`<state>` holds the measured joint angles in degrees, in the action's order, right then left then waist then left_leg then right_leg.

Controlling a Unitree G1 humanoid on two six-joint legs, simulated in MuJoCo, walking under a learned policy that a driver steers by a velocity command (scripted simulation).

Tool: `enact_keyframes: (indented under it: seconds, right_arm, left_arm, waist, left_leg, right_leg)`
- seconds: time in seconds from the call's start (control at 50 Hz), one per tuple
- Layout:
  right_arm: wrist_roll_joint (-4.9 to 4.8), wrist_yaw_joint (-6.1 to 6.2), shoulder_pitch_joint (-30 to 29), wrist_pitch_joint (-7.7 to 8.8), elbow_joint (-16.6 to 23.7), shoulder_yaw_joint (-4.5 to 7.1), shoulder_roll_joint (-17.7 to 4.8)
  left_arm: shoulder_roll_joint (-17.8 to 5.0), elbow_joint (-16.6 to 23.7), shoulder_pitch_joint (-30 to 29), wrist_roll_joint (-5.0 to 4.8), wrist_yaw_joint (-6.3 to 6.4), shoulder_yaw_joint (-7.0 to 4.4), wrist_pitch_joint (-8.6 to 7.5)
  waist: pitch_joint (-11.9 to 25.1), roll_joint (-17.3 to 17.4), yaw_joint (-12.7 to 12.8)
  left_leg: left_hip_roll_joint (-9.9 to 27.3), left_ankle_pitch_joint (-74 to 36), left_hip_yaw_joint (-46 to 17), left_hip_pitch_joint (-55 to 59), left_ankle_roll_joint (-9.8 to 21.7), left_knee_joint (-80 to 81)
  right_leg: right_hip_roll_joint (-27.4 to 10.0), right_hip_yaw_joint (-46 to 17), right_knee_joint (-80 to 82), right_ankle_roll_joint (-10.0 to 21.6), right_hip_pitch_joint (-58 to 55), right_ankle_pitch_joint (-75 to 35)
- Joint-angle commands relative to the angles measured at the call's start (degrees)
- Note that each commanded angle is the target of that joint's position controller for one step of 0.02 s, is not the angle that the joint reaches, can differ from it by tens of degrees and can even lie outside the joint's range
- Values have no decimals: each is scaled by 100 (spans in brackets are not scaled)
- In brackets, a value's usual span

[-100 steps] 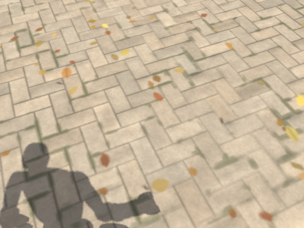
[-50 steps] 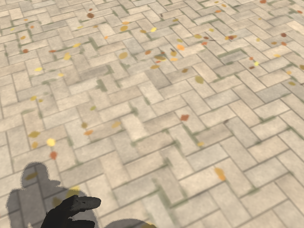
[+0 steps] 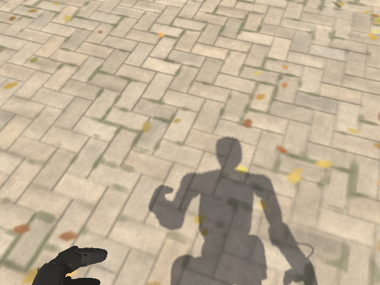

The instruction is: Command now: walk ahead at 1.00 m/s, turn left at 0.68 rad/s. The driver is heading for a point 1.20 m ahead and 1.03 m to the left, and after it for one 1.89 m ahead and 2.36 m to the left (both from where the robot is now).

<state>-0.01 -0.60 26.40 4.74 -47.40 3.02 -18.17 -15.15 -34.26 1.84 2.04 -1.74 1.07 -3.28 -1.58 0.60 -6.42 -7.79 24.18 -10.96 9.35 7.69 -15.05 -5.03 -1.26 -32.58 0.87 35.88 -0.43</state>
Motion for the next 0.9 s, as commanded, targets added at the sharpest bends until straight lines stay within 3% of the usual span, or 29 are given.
enact_keyframes:
  seconds: [0.02, 0.04, 0.06, 0.08, 0.1, 0.12, 0.18, 0.22, 0.28, 0.36, 0.4, 0.42, 0.46, 0.48, 0.5, 0.52, 0.54, 0.56, 0.58, 0.6, 0.64, 0.68, 0.72, 0.76, 0.8, 0.84, 0.86, 0.88, 0.9]
  right_arm:
    - [105, 55, -568, 21, 324, 311, -1352]
    - [155, 41, -741, 77, 471, 173, -824]
    - [-153, 29, 64, 86, 793, -47, 117]
    - [-12, 84, -450, 35, 765, -51, -386]
    - [52, 57, -902, -23, 775, 1, -552]
    - [96, -16, -1093, -84, 763, -2, -545]
    - [156, -228, -1247, -348, 921, -68, -129]
    - [167, -300, -1551, -464, 1122, -111, -7]
    - [145, -352, -2137, -494, 1394, -138, -39]
    - [150, -476, -2858, -454, 1581, -196, -33]
    - [123, -456, -2799, -418, 1492, -162, -121]
    - [107, -412, -2518, -412, 1400, -120, -234]
    - [71, -292, -891, -401, 953, 79, -613]
    - [71, -186, 316, -377, 546, 255, -859]
    - [27, -32, 341, -403, 394, 412, -1047]
    - [112, 5, -414, -497, 604, 491, -1585]
    - [167, 5, -188, -532, 819, 571, -1729]
    - [145, 53, -196, -492, 705, 547, -1477]
    - [125, 84, -312, -422, 583, 479, -1197]
    - [107, 121, -504, -325, 555, 426, -1065]
    - [60, 141, -717, -152, 592, 286, -792]
    - [37, 97, -691, -31, 591, 275, -823]
    - [52, 61, -683, 1, 570, 299, -834]
    - [6, -5, -511, 6, 497, 351, -916]
    - [-31, -25, -341, -2, 426, 389, -994]
    - [-16, 23, -356, -26, 414, 427, -1102]
    - [23, 27, -421, -33, 416, 461, -1265]
    - [46, 4, -732, -20, 467, 493, -1441]
    - [74, -12, -999, 51, 604, 378, -1033]
  left_arm:
    - [-1090, -184, 1896, -32, 199, -486, -92]
    - [-1542, -370, 3112, 96, 351, -639, -89]
    - [-2039, -401, 2934, 320, 305, -736, -106]
    - [-1559, -314, 2376, 185, 249, -712, -68]
    - [-1101, -323, 1897, 125, 234, -610, -71]
    - [-843, -422, 1756, 116, 204, -557, -77]
    - [-502, -852, 1931, 0, 186, -452, -197]
    - [-484, -996, 1926, -94, 115, -452, -301]
    - [-471, -1107, 1764, -61, 90, -443, -398]
    - [-726, -1318, 2075, -66, 182, -479, -414]
    - [-960, -1323, 2281, -78, 261, -516, -331]
    - [-1144, -1293, 2300, -74, 317, -561, -249]
    - [-1496, -1123, 1882, -10, 387, -681, -30]
    - [-1514, -985, 1627, 14, 367, -700, 61]
    - [-1164, -987, 1589, 36, 273, -651, 75]
    - [-379, -439, 1795, 53, 188, -457, 8]
    - [-655, 31, 1404, -27, 198, -424, -175]
    - [-773, 53, 1034, -16, 198, -390, -316]
    - [-795, -3, 966, -17, 204, -369, -355]
    - [-749, -31, 909, 75, 215, -344, -293]
    - [-719, -109, 1118, 213, 190, -321, -33]
    - [-571, 149, 560, 195, 131, -253, 84]
    - [-351, 423, -128, 94, 60, -147, 72]
    - [-309, 487, -369, -19, 37, -113, 50]
    - [-439, 541, -502, -68, 61, -144, 30]
    - [-704, 463, -178, -62, 130, -242, -2]
    - [-968, 302, 416, -75, 198, -358, -26]
    - [-1188, 67, 1509, -91, 281, -484, -56]
    - [-1566, -187, 2801, 9, 409, -646, -75]
  waist:
    - [1000, 98, 1547]
    - [1734, -270, 2061]
    - [2437, -2151, 1232]
    - [1895, -1471, 1272]
    - [1010, -843, 1179]
    - [603, -290, 1095]
    - [28, -514, 749]
    - [-202, -517, 628]
    - [-489, -498, 495]
    - [-785, -239, 584]
    - [-493, -395, 491]
    - [-228, -562, 291]
    - [615, -818, -586]
    - [1112, -661, -1037]
    - [870, 83, -807]
    - [752, 1422, 195]
    - [1610, 748, -87]
    - [935, -38, -16]
    - [223, -513, 296]
    - [-13, -645, 557]
    - [-157, -673, 901]
    - [-373, -527, 838]
    - [-500, -300, 645]
    - [-314, -40, 403]
    - [-154, 133, 241]
    - [125, 172, 391]
    - [558, 146, 696]
    - [1071, 101, 1417]
    - [1727, -152, 1999]
  left_leg:
    - [999, -5671, -427, -1735, 181, -2552]
    - [687, -4223, -115, -2784, 95, -4554]
    - [-21, 326, 314, -4565, -91, -6404]
    - [383, -193, 365, -5203, 24, -6759]
    - [739, -761, 473, -5322, 3, -6547]
    - [943, -962, 546, -5162, -32, -6324]
    - [1298, -967, 619, -5051, -146, -6159]
    - [1405, -1261, 744, -5300, -195, -6000]
    - [1332, -2166, 1057, -5302, -195, -5151]
    - [1098, -2656, 1881, -4848, 123, -3330]
    - [652, -2551, 2303, -4223, 294, -2910]
    - [449, -2285, 2390, -3904, 360, -2856]
    - [139, -1543, 2223, -2273, 581, -2912]
    - [53, -1206, 1831, -865, 761, -2517]
    - [360, -825, 1079, -24, 947, -2139]
    - [1522, -1366, -1697, 862, 1677, -1726]
    - [2101, -390, -3465, 1449, 2263, -526]
    - [2176, -121, -3565, 819, 1996, 81]
    - [1988, -541, -3079, -158, 1745, 203]
    - [1681, -1089, -2526, -912, 1578, 165]
    - [1292, -1667, -1796, -1986, 1463, 222]
    - [957, -1824, -1362, -2764, 1372, 462]
    - [614, -2268, -1022, -3230, 1121, 511]
    - [542, -2977, -945, -3092, 846, 433]
    - [708, -3534, -1115, -2557, 686, 248]
    - [748, -4563, -1244, -1925, 439, -468]
    - [724, -5280, -1226, -1695, 294, -1305]
    - [593, -5339, -1093, -2025, 152, -2632]
    - [330, -4243, -796, -2908, 56, -4397]
  right_leg:
    - [473, 281, 65, 128, -3672, 919]
    - [-542, -746, -38, 228, -5093, 2627]
    - [-2269, -4104, 1270, 740, -6120, 4486]
    - [-2075, -4765, 1912, 740, -5490, 5236]
    - [-1854, -3572, 1828, 659, -4656, 4619]
    - [-1622, -2704, 1802, 603, -4023, 3534]
    - [-1241, -1055, 2139, 357, -3082, 2175]
    - [-1184, -286, 2375, 253, -2869, 1457]
    - [-787, 907, 2615, 159, -2643, 230]
    - [-637, 1795, 2745, -10, -3204, -1774]
    - [-682, 1963, 2178, -82, -3789, -4390]
    - [-776, 1958, 1665, -106, -4108, -5532]
    - [-1043, 1797, -428, 15, -4009, -6619]
    - [-1040, 1618, -2158, 122, -3327, -5829]
    - [-270, 1557, -4201, 32, -1953, -1210]
    - [699, 1146, -6226, -284, 493, 2992]
    - [644, -145, -6446, -263, 1349, 2774]
    - [318, -364, -5840, -219, 1554, 2385]
    - [103, -339, -5156, -227, 1289, 2153]
    - [-44, -349, -4729, -296, 880, 2224]
    - [-240, -310, -4017, -489, 241, 2419]
    - [-310, -83, -2966, -603, -62, 2160]
    - [-185, 84, -1806, -597, -564, 899]
    - [62, 179, -874, -480, -1149, -201]
    - [237, 158, -344, -360, -1445, -468]
    - [473, 59, 144, -266, -1985, -82]
    - [632, 48, 120, -207, -2627, 439]
    - [568, 77, 156, -154, -3809, 801]
    - [-180, -552, -22, -22, -5248, 2064]
